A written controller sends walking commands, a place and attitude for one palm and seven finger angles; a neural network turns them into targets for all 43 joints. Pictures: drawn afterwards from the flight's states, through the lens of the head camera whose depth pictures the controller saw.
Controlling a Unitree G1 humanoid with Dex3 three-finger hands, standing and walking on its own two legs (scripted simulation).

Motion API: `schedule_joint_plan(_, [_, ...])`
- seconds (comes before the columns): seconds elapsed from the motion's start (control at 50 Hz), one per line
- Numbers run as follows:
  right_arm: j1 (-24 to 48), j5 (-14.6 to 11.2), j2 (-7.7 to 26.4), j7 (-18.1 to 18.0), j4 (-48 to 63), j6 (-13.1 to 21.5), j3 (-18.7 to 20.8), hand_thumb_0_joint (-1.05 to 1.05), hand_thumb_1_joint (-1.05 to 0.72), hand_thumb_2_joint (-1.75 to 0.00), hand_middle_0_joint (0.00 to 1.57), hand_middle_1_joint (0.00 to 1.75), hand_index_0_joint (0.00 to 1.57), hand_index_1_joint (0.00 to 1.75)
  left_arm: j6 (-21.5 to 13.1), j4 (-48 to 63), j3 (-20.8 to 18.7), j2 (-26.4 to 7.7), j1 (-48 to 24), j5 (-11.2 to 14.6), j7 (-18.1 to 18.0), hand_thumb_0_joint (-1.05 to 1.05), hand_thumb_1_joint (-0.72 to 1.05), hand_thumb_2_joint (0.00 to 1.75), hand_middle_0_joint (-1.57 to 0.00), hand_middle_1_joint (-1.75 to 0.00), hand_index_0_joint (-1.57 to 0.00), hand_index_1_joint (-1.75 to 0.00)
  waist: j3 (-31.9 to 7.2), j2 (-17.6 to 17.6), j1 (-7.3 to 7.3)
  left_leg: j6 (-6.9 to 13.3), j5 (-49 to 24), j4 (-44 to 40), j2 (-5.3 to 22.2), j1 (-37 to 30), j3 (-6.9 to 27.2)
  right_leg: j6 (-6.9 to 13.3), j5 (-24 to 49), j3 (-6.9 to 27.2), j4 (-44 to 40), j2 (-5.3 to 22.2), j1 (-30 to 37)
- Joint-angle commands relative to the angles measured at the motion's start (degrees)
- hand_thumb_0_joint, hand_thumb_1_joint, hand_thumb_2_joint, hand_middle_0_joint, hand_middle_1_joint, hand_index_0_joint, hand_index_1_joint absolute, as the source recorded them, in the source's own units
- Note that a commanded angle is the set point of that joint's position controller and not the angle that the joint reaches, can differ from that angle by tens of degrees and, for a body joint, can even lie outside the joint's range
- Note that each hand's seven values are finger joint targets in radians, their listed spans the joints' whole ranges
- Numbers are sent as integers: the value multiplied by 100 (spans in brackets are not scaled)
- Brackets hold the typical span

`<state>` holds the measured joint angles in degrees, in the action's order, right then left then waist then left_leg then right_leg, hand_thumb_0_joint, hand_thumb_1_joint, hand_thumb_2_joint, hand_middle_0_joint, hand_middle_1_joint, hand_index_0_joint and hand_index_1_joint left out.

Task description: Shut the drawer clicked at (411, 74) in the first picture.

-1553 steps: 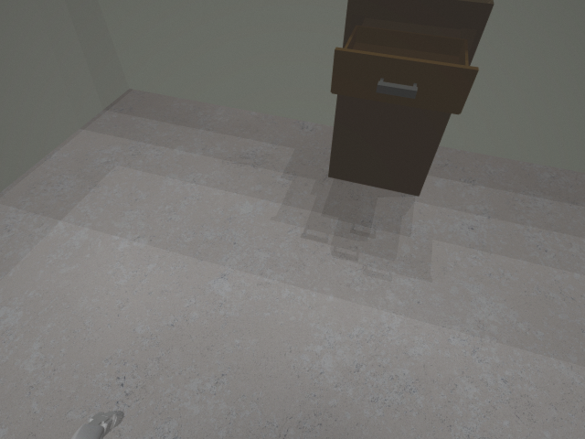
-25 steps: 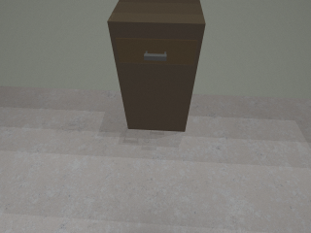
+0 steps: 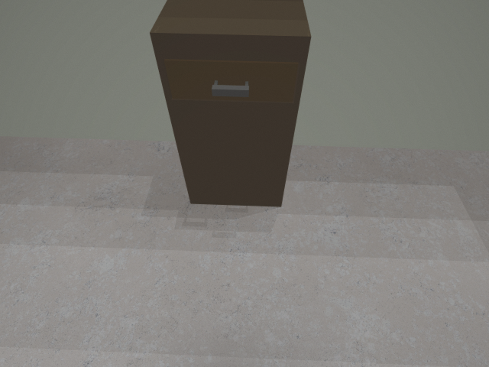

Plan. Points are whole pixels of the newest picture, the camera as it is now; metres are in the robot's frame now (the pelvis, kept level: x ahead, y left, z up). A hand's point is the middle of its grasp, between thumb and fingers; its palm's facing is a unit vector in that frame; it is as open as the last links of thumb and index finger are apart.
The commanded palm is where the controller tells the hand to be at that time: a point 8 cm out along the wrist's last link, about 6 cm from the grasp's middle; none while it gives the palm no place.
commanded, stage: look to check the result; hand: left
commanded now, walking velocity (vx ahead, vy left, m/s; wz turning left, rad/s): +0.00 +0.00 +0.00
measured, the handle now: (231, 87) +0.91 +0.09 -0.07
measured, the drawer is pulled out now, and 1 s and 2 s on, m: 0.00 0.00 0.00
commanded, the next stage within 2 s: stand and wait in 0.46 s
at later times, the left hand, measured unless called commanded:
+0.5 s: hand out of the picture +0.09 +0.23 -0.16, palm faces -0.02 -0.94 -0.33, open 7.4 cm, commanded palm none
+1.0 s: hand out of the picture +0.09 +0.22 -0.16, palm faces -0.03 -0.95 -0.32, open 7.4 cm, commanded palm none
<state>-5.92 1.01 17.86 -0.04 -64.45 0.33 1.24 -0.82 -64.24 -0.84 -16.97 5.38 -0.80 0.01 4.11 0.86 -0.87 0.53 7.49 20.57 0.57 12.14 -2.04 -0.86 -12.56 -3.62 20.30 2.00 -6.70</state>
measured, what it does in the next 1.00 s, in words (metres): stands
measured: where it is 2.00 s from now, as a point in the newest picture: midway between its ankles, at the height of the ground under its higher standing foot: outside the picture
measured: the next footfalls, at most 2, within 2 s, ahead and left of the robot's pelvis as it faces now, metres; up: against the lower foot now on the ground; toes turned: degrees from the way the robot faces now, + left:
none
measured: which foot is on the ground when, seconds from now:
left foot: down 0.00-1.00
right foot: down 0.00-1.00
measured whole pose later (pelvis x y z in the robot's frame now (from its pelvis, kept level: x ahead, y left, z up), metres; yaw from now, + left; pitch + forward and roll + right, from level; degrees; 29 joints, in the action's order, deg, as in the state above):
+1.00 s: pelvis +0.02 -0.02 +0.00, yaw -1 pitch -2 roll +0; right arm -6.8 0.9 17.9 -0.5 -65.3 0.1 0.7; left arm -0.8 -65.1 -0.9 -17.3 6.6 -0.6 -0.2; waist 3.4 0.8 -0.7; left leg -1.1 8.3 18.2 2.1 8.3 -2.3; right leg 0.5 -12.9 -3.2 17.3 0.4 -2.9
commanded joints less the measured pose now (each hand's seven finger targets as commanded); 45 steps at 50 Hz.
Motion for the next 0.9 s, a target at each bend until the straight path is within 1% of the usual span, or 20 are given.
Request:
schedule_joint_plan(0.0, [117,-18,1065,-94,263,120,195,0,-90,-90,20,30,20,30,-121,252,-224,-1195,-52,19,-74,0,90,90,-20,-30,-20,-30,-819,-68,38,104,-1072,-173,690,-680,606,267,970,474,-382,604,1])
schedule_joint_plan(0.02, [119,-27,1077,-94,282,119,200,0,-90,-90,20,30,20,30,-129,252,-235,-1206,-22,12,-80,0,90,90,-20,-30,-20,-30,-871,-75,46,107,-1177,-139,689,-723,601,269,1106,487,-377,612,36])
schedule_joint_plan(0.04, [137,-22,1065,-99,263,116,195,0,-90,-90,20,30,20,30,-127,246,-226,-1206,-39,19,-84,0,90,90,-20,-30,-20,-30,-839,-96,37,101,-1190,-140,696,-742,585,270,1151,462,-384,619,31])
schedule_joint_plan(0.18, [172,-22,1078,-97,253,86,185,0,-90,-90,20,30,20,30,-112,229,-221,-1216,-80,21,-81,0,90,90,-20,-30,-20,-30,-635,-112,29,76,-936,-227,690,-694,565,260,952,484,-517,596,-1])
schedule_joint_plan(0.22, [182,-25,1096,-94,267,89,189,0,-90,-90,20,30,20,30,-125,236,-230,-1240,-37,13,-84,0,90,90,-20,-30,-20,-30,-712,-120,42,79,-1036,-204,693,-772,557,263,1077,507,-509,606,30])
schedule_joint_plan(0.28, [191,-20,1107,-100,259,86,177,0,-90,-90,20,30,20,30,-111,220,-219,-1229,-88,24,-77,0,90,90,-20,-30,-20,-30,-613,-89,31,64,-906,-257,702,-725,535,255,928,488,-554,592,14])
schedule_joint_plan(0.4, [197,-18,1102,-107,254,99,161,0,-90,-90,20,30,20,30,-115,211,-219,-1228,-52,25,-78,0,90,90,-20,-30,-20,-30,-652,-101,47,70,-1011,-271,707,-810,538,259,1053,506,-555,600,52])
schedule_joint_plan(0.42, [187,-27,1119,-110,268,93,167,0,-90,-90,20,30,20,30,-118,218,-224,-1248,-32,20,-78,0,90,90,-20,-30,-20,-30,-636,-167,46,66,-1023,-250,711,-821,536,258,1066,513,-564,579,28])
schedule_joint_plan(0.44, [180,-21,1097,-108,258,92,168,0,-90,-90,20,30,20,30,-113,212,-224,-1226,-51,24,-77,0,90,90,-20,-30,-20,-30,-609,-86,41,63,-950,-271,710,-800,519,255,994,498,-586,600,30])
schedule_joint_plan(0.52, [174,-26,1110,-113,269,95,161,0,-90,-90,20,30,20,30,-114,220,-227,-1243,-22,21,-77,0,90,90,-20,-30,-20,-30,-602,-121,53,62,-1007,-277,705,-800,530,261,1064,516,-581,580,60])
schedule_joint_plan(0.56, [132,-18,1093,-116,239,103,157,0,-90,-90,20,30,20,30,-120,220,-227,-1226,-42,26,-81,0,90,90,-20,-30,-20,-30,-649,-141,35,60,-1061,-274,720,-816,511,262,1160,504,-574,587,117])
schedule_joint_plan(0.6, [139,-17,1098,-121,237,106,156,0,-90,-90,20,30,20,30,-120,215,-230,-1219,-35,30,-82,0,90,90,-20,-30,-20,-30,-636,-68,45,53,-1092,-273,716,-818,496,266,1215,511,-566,591,130])
schedule_joint_plan(0.66, [115,-24,1076,-121,225,97,147,0,-90,-90,20,30,20,30,-108,205,-222,-1215,-35,30,-80,0,90,90,-20,-30,-20,-30,-538,-144,44,53,-951,-320,723,-780,494,259,1046,492,-608,583,83])
schedule_joint_plan(0.7, [127,-21,1089,-120,221,93,150,0,-90,-90,20,30,20,30,-108,205,-215,-1216,-33,33,-77,0,90,90,-20,-30,-20,-30,-509,-106,42,46,-856,-332,712,-776,500,264,953,539,-640,574,47])
schedule_joint_plan(0.72, [107,-28,1078,-117,234,92,155,0,-90,-90,20,30,20,30,-114,210,-223,-1227,9,25,-79,0,90,90,-20,-30,-20,-30,-560,-140,55,54,-892,-321,712,-816,504,266,977,541,-640,579,57])
schedule_joint_plan(0.74, [106,-18,1069,-119,214,96,152,0,-90,-90,20,30,20,30,-117,193,-220,-1219,6,30,-79,0,90,90,-20,-30,-20,-30,-612,-84,47,48,-907,-310,719,-840,478,268,1030,533,-629,591,81])
schedule_joint_plan(0.76, [95,-20,1067,-121,220,97,147,0,-90,-90,20,30,20,30,-114,201,-216,-1217,-23,34,-78,0,90,90,-20,-30,-20,-30,-547,-121,42,49,-917,-317,716,-795,490,267,1048,530,-631,576,78])
schedule_joint_plan(0.78, [95,-19,1063,-121,207,98,150,0,-90,-90,20,30,20,30,-114,206,-214,-1203,2,35,-78,0,90,90,-20,-30,-20,-30,-568,-57,47,44,-893,-328,717,-812,477,273,1039,551,-628,583,82])
schedule_joint_plan(0.82, [79,-28,1089,-123,225,99,149,0,-90,-90,20,30,20,30,-117,209,-224,-1220,16,28,-78,0,90,90,-20,-30,-20,-30,-564,-129,50,46,-916,-323,717,-819,493,268,1030,545,-634,571,70])
schedule_joint_plan(0.88, [75,-22,1069,-124,206,104,146,0,-90,-90,20,30,20,30,-112,194,-214,-1203,-9,32,-77,0,90,90,-20,-30,-20,-30,-536,-90,41,48,-907,-345,728,-804,478,265,1026,537,-634,574,72])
